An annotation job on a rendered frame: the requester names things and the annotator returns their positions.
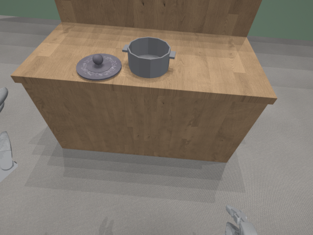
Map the pot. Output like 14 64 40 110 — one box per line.
122 37 176 78

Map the robot left hand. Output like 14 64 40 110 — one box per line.
0 87 18 182

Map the lid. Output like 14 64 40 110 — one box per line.
76 53 122 81

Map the knob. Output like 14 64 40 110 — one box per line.
92 54 103 65

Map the table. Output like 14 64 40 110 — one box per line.
11 0 277 163

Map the robot right hand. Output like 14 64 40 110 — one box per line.
223 205 258 235

